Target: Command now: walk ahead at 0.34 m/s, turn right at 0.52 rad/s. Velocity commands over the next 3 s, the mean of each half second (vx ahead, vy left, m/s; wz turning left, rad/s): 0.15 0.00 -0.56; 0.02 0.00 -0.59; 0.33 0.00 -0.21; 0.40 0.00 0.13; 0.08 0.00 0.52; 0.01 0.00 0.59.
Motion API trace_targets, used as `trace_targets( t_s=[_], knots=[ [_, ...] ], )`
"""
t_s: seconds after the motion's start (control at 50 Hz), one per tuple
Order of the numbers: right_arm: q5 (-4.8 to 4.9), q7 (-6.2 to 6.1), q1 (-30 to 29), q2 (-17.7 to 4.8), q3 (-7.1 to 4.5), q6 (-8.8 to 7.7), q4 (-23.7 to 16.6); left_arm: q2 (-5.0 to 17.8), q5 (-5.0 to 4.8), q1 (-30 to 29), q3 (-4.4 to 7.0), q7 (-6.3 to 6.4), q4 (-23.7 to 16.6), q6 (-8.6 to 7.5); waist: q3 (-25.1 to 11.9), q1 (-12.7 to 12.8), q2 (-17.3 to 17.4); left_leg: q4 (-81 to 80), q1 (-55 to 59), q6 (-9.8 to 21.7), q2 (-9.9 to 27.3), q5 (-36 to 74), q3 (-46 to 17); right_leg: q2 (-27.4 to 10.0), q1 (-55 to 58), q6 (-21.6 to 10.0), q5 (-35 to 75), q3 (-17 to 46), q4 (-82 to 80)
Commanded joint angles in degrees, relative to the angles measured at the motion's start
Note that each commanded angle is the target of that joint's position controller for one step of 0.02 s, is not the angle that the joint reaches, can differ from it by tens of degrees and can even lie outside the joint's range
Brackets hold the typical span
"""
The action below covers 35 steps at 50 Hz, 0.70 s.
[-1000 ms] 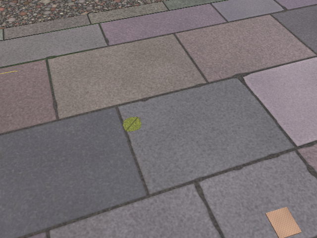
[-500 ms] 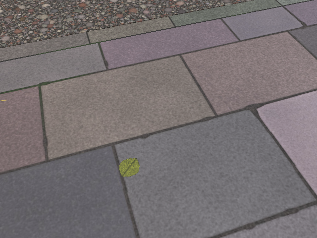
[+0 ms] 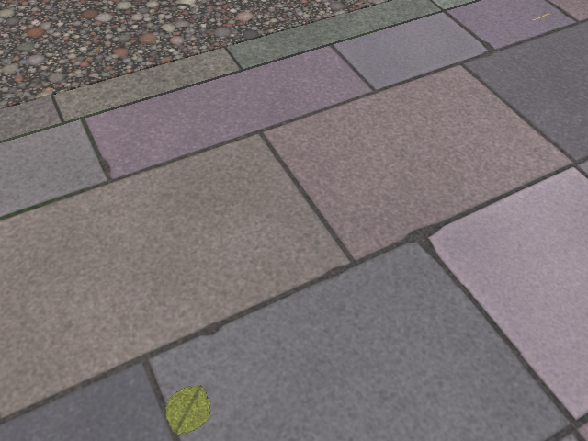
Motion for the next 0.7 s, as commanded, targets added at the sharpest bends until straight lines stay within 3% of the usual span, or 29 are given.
trace_targets(
  t_s=[0.02, 0.06, 0.12, 0.2, 0.32, 0.34, 0.36, 0.38, 0.4, 0.42, 0.44, 0.46, 0.48, 0.5, 0.54, 0.64, 0.7],
  knots=[
    [0.73, -0.53, 7.4, -3.7, -0.69, -1.38, -0.1, 0.9, 1.13, 5.0, 0.82, -0.69, -2.5, 1.77, -4.4, -0.4, 6.8, -12.0, 9.9, 6.3, 16.6, 32.2, -11.3, -4.0, -8.6, 1.5, 1.6, 0.9, 2.8],
    [1.1, -0.56, 8.5, -4.8, -0.86, -1.9, 0.1, 0.6, 0.98, 3.7, 0.94, -1.07, -3.6, 2.75, -5.3, 0.4, 7.8, -11.7, 10.4, 6.8, 16.3, 39.4, -7.0, -3.3, -9.9, 2.2, 4.0, 0.0, 1.6],
    [1.02, -0.88, 8.2, -5.9, -1.03, -1.23, -0.1, 0.4, 1.14, -2.5, 0.46, -1.91, -6.8, 3.57, -4.1, 0.1, 9.0, -12.2, 9.8, 6.9, 15.4, 38.6, -1.4, -4.0, -12.6, 3.0, 10.0, -1.6, -6.0],
    [1.19, -1.05, 8.3, -7.8, -1.49, -0.25, -0.4, 0.0, 1.05, -8.9, -0.62, -3.02, -9.9, 3.64, -4.5, -1.4, 9.0, -10.4, 8.4, 6.3, 14.6, 35.7, 4.3, -3.4, -5.8, 2.5, 17.7, -5.2, -20.2],
    [1.3, -1.27, 10.5, -10.8, -2.93, 2.43, -0.5, 3.0, 1.6, -10.4, 0.29, -2.93, -12.9, 3.27, -5.4, -2.8, 8.3, 2.1, 14.5, 4.5, 18.1, 32.0, 4.2, -1.3, -1.3, -0.6, 7.6, -6.5, -31.3],
    [1.3, -1.28, 11.1, -10.8, -3.04, 3.18, -0.4, 3.1, 1.89, -7.1, 0.57, -2.56, -12.2, 2.5, -7.5, -1.1, 5.3, 10.1, 13.5, 2.8, 16.6, 29.7, 5.8, -0.2, 4.0, -1.6, 12.0, -6.4, -37.0],
    [1.14, -1.12, 14.2, -10.5, -3.02, 3.61, -0.9, 7.7, 2.41, -2.9, 1.83, -1.73, -11.7, 1.58, -11.5, 0.3, -3.1, 23.1, 6.8, -0.7, 13.0, 16.3, 7.3, -6.3, 13.5, -4.1, 28.7, 3.1, -41.1],
    [1.19, -0.6, 15.8, -5.4, -1.74, 4.25, -4.7, 15.4, 1.53, -3.0, 3.67, -1.06, -13.0, 1.87, -14.2, -2.1, -15.1, 39.9, -11.5, -4.5, 2.1, -29.3, 7.4, -23.3, 24.2, -14.5, 56.4, 25.3, -40.2],
    [0.29, -0.82, 12.0, -6.8, -1.75, 5.42, -5.0, 14.5, -0.96, 1.7, 4.01, -0.78, -12.7, 2.72, -18.8, 2.2, -6.7, 45.5, -13.7, -5.0, 1.0, -31.4, -4.1, -24.3, 23.5, -18.9, 51.0, 28.5, -42.9],
    [0.9, -0.84, 9.0, -6.8, -1.79, 5.82, -5.8, 12.6, -0.82, -1.2, 3.45, -0.41, -12.7, 3.39, -13.4, 1.1, -3.6, 46.6, -15.8, -5.1, 2.4, -26.7, -6.2, -21.9, 19.1, -18.0, 42.3, 24.2, -44.6],
    [1.2, -0.96, 6.8, -6.6, -1.72, 5.62, -6.0, 9.6, -0.52, -5.3, 2.52, 0.0, -13.1, 3.98, -7.9, -0.5, -2.1, 43.2, -16.0, -4.7, 3.4, -21.5, -7.2, -18.2, 13.4, -15.1, 35.6, 20.2, -46.7],
    [0.71, -1.15, 6.1, -7.2, -1.94, 5.55, -6.2, 7.7, -0.52, -8.2, 1.9, 0.3, -13.5, 4.26, -5.3, -2.1, -2.4, 39.5, -15.1, -4.5, 4.0, -17.9, -7.7, -14.8, 10.2, -12.2, 31.6, 17.6, -47.8],
    [-0.1, -1.14, 7.7, -7.7, -2.13, 5.93, -5.8, 6.2, -0.53, -10.1, 1.49, 0.42, -14.2, 4.35, -5.4, -3.3, -3.2, 37.8, -12.6, -4.4, 3.8, -15.8, -7.6, -12.5, 7.9, -10.8, 30.4, 15.5, -48.1],
    [-0.41, -1.05, 8.8, -7.4, -2.13, 6.46, -5.4, 6.2, -0.2, -10.2, 1.38, 0.2, -14.5, 4.17, -6.8, -3.7, -2.7, 37.6, -10.8, -4.2, 2.7, -14.9, -7.2, -11.7, 7.2, -10.4, 31.3, 14.8, -48.0],
    [0.09, -0.88, 9.3, -6.3, -1.86, 7.1, -5.7, 7.9, 0.06, -9.0, 1.88, -0.32, -14.4, 3.55, -8.5, -3.8, -1.4, 34.9, -9.7, -4.3, 1.8, -14.5, -7.6, -10.9, 7.4, -10.2, 30.7, 15.2, -48.0],
    [0.47, -1.05, 4.9, -6.4, -1.58, 7.65, -8.3, 9.5, 0.45, -6.9, 2.61, -0.62, -14.5, 4.13, -7.4, -1.7, -4.4, 25.8, -9.9, -4.7, 0.7, -14.0, -8.7, -9.9, 7.1, -9.6, 10.9, 20.6, -50.8],
    [0.87, -1.17, 3.6, -6.4, -1.4, 7.27, -9.4, 10.1, 0.76, -6.6, 2.95, -0.95, -14.9, 4.53, -7.0, -1.0, -4.7, 20.8, -7.3, -4.2, -0.7, -14.6, -8.9, -9.5, 6.2, -8.9, 6.7, 23.3, -50.9]
  ],
)
Next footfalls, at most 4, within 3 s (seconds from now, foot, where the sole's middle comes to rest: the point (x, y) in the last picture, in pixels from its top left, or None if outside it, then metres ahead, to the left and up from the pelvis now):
0.36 right None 0.20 -0.12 -0.77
0.84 left None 0.20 0.08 -0.77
1.28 right None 0.10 -0.12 -0.77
1.72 left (383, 432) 0.49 -0.17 -0.77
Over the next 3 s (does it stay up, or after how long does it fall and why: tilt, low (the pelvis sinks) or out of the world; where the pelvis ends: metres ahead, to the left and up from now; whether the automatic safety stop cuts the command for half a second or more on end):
stays up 0.46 -0.23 0.01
